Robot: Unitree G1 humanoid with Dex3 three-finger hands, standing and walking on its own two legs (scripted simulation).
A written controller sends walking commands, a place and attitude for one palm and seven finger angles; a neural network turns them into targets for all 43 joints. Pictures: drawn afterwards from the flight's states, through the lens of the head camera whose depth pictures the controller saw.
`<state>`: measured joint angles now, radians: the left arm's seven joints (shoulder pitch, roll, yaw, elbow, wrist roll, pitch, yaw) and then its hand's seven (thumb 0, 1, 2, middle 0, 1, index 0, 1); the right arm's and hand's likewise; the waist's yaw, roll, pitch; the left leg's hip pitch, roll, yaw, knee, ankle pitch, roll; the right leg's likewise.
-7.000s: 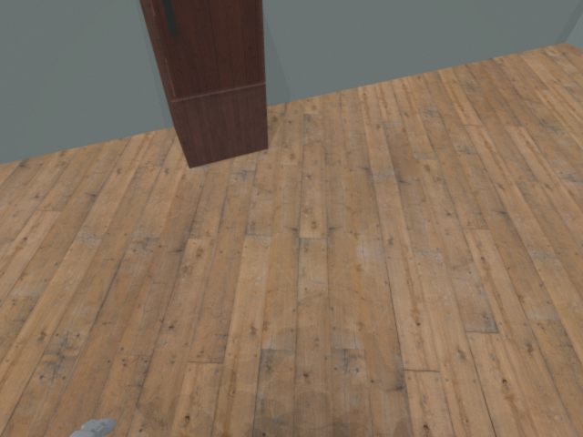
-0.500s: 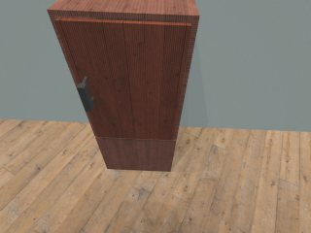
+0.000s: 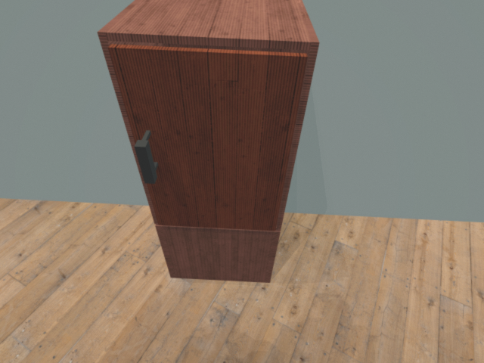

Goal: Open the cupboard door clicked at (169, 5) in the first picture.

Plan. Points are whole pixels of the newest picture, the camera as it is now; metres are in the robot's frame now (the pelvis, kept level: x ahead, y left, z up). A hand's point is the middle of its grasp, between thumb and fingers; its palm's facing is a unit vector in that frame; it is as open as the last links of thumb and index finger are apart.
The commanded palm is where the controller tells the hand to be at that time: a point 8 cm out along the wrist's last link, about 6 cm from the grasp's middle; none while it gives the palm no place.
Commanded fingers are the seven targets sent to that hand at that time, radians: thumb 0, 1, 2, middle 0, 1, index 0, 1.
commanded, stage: look again from close up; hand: left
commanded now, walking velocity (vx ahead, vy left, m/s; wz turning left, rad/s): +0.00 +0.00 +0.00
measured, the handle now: (149, 156) +0.59 +0.27 -0.01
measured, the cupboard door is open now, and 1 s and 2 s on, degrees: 0 0 0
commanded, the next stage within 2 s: shuffle to correct the standing spot in 0.24 s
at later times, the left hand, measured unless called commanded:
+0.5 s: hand out of the picture -0.01 +0.21 -0.17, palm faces +0.01 -0.98 -0.20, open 7.4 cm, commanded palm none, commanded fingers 0.00 0.90 0.90 -0.20 -0.30 -0.20 -0.30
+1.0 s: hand out of the picture +0.10 +0.23 -0.18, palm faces +0.01 -0.97 -0.22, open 7.3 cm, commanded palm none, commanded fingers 0.00 0.90 0.90 -0.20 -0.30 -0.20 -0.30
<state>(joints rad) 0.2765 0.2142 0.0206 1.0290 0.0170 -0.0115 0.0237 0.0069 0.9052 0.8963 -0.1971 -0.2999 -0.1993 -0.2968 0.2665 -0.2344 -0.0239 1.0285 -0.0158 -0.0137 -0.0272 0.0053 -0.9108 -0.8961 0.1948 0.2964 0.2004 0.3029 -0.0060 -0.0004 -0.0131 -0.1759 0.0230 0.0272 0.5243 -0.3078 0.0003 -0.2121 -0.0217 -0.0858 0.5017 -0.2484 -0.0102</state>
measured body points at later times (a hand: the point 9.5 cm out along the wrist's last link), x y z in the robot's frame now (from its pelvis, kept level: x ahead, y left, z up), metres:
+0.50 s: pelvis -0.01 +0.02 +0.00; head -0.03 +0.03 +0.45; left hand -0.01 +0.26 -0.15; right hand +0.00 -0.21 -0.15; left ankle -0.01 +0.12 -0.74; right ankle +0.02 -0.11 -0.74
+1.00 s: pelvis +0.06 +0.05 +0.00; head +0.07 +0.05 +0.45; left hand +0.10 +0.28 -0.16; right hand -0.02 -0.14 -0.16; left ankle -0.01 +0.12 -0.74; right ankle +0.08 -0.07 -0.74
